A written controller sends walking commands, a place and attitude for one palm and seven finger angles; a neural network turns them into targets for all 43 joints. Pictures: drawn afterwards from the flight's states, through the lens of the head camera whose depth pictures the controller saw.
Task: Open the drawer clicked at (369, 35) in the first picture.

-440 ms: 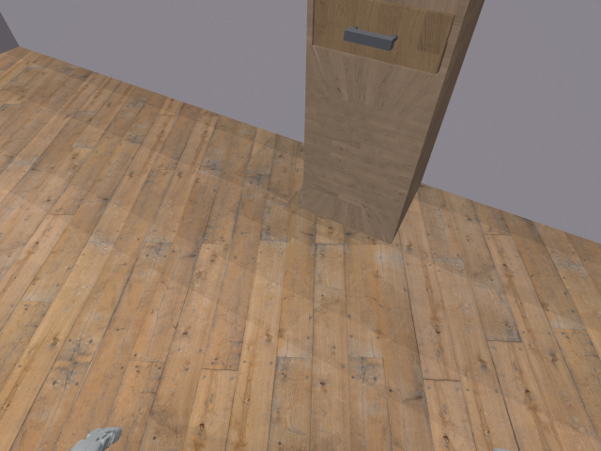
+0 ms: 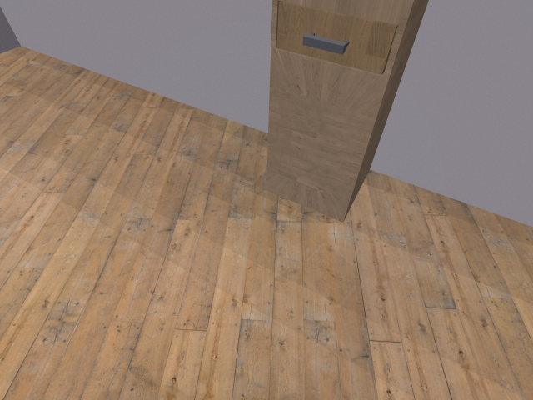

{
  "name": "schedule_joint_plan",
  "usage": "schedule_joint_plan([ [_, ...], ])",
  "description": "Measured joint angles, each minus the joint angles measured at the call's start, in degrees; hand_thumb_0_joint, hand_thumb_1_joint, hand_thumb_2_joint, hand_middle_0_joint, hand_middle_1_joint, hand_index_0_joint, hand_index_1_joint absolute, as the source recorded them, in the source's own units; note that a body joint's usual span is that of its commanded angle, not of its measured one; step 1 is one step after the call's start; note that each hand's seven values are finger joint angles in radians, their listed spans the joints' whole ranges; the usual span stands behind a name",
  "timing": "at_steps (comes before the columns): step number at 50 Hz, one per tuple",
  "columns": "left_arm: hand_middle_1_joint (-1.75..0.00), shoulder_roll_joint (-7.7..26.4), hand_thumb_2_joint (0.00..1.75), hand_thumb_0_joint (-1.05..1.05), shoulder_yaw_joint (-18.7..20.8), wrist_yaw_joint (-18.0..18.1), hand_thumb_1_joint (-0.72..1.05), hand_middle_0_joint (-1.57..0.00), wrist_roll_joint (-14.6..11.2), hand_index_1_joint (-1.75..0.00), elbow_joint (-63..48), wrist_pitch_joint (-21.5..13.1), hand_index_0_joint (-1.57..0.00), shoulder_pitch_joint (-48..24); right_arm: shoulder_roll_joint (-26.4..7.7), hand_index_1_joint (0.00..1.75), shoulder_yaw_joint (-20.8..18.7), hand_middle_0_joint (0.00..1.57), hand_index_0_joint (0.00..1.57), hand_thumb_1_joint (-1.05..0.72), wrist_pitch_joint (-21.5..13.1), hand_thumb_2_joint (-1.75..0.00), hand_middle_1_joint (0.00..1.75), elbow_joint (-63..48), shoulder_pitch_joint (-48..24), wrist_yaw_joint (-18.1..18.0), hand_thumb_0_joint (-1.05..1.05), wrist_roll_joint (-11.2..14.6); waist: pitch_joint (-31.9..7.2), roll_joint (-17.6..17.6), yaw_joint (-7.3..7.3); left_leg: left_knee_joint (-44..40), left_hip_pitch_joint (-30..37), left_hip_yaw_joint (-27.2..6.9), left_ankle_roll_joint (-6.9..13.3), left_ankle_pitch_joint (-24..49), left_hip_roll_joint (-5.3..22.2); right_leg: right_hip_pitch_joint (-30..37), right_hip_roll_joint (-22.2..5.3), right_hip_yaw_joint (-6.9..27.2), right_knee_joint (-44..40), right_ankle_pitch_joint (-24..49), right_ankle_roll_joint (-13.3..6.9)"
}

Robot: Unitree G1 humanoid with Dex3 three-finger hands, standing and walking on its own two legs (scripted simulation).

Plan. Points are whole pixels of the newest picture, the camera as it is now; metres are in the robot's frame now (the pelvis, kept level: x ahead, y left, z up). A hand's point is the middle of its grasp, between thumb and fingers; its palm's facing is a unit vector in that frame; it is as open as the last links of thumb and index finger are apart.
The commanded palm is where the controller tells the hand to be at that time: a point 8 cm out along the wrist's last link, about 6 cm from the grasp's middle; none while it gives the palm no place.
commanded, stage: stand and wait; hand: left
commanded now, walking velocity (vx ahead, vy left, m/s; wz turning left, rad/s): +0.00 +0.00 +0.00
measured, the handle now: (326, 41) +1.14 -0.12 +0.06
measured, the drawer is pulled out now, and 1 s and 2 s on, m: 0.00 0.00 0.00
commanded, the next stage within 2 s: look at it before walking up in 0.38 s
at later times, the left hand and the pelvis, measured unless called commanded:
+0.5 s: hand out of the picture +0.06 +0.24 -0.15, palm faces -0.02 -0.94 -0.34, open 7.4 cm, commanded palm none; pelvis -0.02 -0.01 +0.00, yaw +0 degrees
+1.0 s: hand out of the picture +0.06 +0.23 -0.15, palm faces -0.02 -0.94 -0.34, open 7.4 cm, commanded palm none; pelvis -0.01 -0.01 +0.00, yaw +0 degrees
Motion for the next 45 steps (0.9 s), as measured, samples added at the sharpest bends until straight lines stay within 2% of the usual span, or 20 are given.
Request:
schedule_joint_plan([
  [15,-0.3,0.89,0.9,0.01,0.21,-0.06,0.9,-0.2,-0.08,-0.3,2.56,-0.19,-0.21,0.31,-0.65,0.3,0.11,0.21,0.21,-0.91,0.09,-0.9,0.3,3.44,2.12,0.14,0.01,0.22,0.61,0.62,-0.35,-2.01,0.04,-0.17,-0.47,2.11,0.41,-0.03,0.4,-0.18,-1.85,2.01,-0.41],
  [45,-0.3,0.27,0.9,0.01,0.11,-0.11,0.9,-0.2,0.03,-0.3,2.7,-0.64,-0.21,-0.35,-0.46,0.3,0.23,0.21,0.21,-0.91,-0.32,-0.9,0.3,3.51,1.06,0.13,0.01,0.28,0.31,0.58,-0.28,-3.41,0.42,-0.26,-1.14,2.97,1.05,0.12,1.03,-0.27,-2.87,2.72,-1.02],
])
